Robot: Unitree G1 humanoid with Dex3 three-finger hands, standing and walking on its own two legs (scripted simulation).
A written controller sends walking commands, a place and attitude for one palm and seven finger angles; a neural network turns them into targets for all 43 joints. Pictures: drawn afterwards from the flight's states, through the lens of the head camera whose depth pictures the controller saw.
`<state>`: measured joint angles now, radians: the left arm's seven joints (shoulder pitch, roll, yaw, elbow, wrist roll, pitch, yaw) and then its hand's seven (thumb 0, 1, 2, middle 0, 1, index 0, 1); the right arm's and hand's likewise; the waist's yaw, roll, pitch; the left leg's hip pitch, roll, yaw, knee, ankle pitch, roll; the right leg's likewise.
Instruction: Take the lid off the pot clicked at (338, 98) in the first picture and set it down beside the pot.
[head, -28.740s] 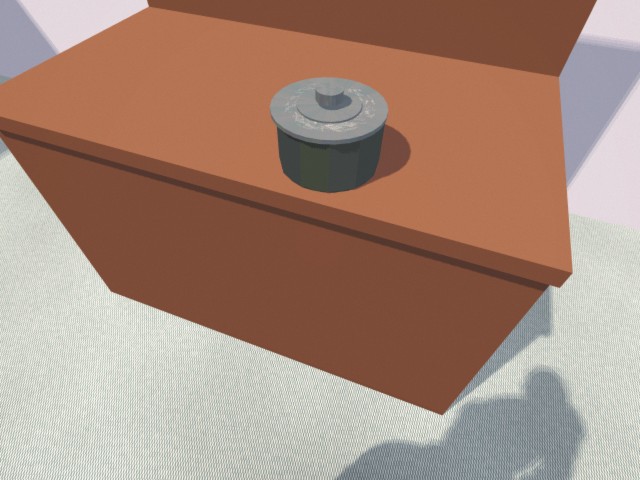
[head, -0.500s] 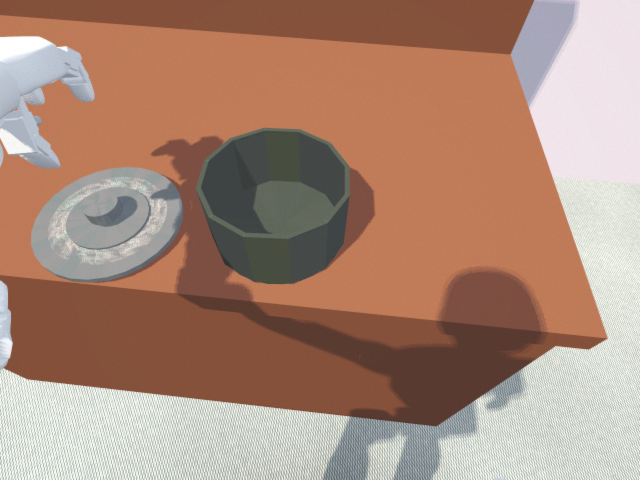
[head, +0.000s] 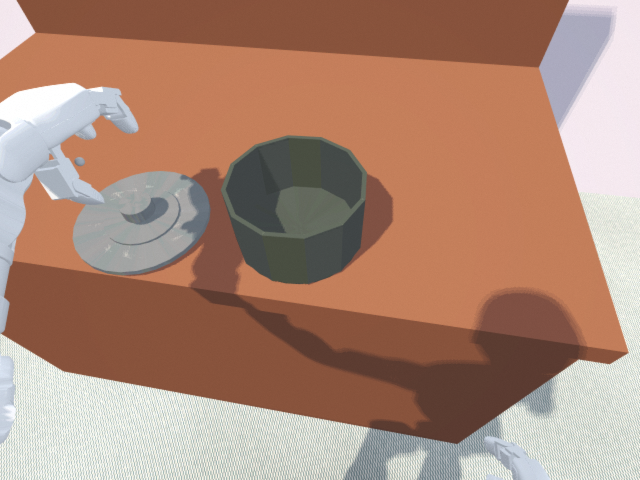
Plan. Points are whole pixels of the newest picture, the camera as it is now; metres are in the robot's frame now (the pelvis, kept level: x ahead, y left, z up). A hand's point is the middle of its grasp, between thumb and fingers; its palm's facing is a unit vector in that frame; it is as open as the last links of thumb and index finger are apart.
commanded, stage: draw the hand back to the body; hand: left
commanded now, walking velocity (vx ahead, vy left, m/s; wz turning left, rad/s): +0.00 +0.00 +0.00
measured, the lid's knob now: (137, 206) +0.47 +0.30 +0.05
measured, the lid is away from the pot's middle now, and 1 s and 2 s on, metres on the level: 0.24 0.24 0.24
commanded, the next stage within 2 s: step back with the hand held close in 1.74 s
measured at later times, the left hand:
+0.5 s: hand (104, 148) +0.37 +0.22 +0.24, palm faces +0.44 -0.86 -0.26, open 9.9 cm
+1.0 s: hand (76, 240) +0.26 +0.20 +0.24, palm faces +0.46 -0.86 -0.22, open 7.7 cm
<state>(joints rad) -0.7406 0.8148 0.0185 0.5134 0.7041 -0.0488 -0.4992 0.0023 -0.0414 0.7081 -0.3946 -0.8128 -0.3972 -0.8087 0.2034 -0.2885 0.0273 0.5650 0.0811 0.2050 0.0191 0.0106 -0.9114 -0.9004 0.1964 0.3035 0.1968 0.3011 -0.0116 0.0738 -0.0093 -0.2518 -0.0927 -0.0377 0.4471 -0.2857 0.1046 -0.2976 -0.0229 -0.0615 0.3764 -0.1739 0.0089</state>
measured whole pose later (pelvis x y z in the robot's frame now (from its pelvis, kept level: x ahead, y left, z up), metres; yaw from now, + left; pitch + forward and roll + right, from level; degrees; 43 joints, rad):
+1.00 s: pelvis -0.02 -0.06 +0.00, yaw -2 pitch -5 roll +0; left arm -0.05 0.40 0.40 -0.15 -0.13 -0.11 0.09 0.01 0.81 0.88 -0.23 -0.35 -0.23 -0.34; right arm 0.14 -0.23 0.05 0.68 0.04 -0.11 -0.05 0.01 -0.91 -0.90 0.20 0.30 0.20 0.30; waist 0.05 0.07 0.05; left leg -0.06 -0.02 -0.02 0.43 -0.28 0.02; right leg -0.14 0.05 -0.05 0.40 -0.18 -0.06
